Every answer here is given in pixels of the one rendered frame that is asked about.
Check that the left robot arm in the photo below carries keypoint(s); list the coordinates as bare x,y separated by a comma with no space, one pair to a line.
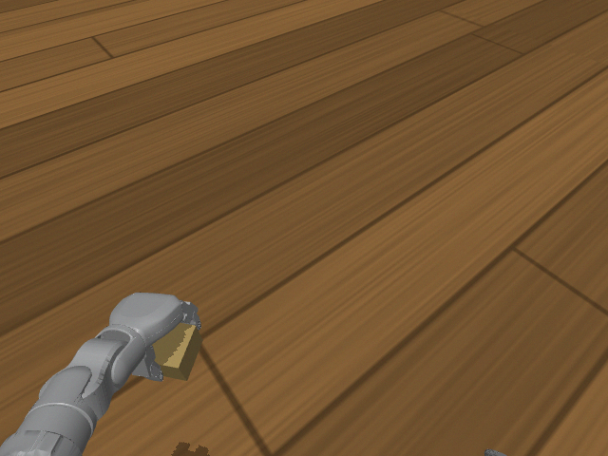
71,401

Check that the left robot hand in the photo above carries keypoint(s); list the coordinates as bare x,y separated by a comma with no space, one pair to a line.
153,316

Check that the small box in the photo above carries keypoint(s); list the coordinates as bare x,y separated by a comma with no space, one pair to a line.
177,351

